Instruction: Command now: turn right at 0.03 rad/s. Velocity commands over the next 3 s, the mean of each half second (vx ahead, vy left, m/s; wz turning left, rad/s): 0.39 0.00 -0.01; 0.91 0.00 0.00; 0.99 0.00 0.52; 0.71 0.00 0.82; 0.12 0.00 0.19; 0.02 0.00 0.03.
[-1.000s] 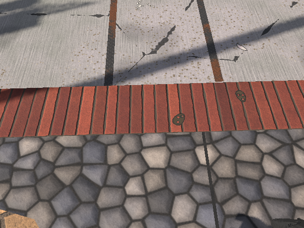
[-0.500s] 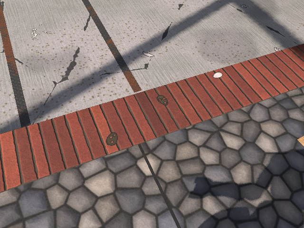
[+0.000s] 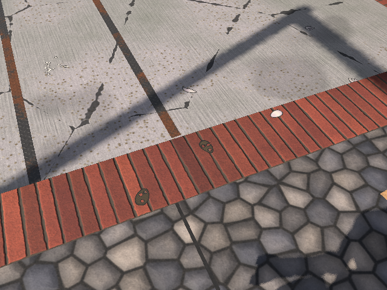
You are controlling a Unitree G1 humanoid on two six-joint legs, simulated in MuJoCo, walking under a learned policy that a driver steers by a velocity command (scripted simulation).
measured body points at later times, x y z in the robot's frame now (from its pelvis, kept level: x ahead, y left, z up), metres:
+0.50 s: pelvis +0.10 +0.08 -0.01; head +0.11 +0.10 +0.44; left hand +0.18 +0.34 -0.14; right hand +0.16 -0.20 -0.12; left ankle +0.09 +0.18 -0.74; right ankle +0.01 -0.08 -0.66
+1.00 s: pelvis +0.48 +0.06 -0.02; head +0.52 +0.07 +0.43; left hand +0.66 +0.31 -0.12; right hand +0.47 -0.20 -0.15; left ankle +0.25 +0.19 -0.61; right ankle +0.58 -0.03 -0.74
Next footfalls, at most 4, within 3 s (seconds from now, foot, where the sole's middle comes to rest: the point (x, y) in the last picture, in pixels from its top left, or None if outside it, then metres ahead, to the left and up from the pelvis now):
0.42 left None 0.13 0.18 -0.77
0.90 right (208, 261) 0.62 -0.03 -0.77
1.38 left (146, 167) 1.06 0.22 -0.77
1.90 right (149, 114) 1.54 0.25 -0.91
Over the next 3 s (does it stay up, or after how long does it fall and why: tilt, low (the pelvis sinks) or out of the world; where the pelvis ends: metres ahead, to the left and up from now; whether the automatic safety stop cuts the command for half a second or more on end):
stays up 1.48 0.30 -0.13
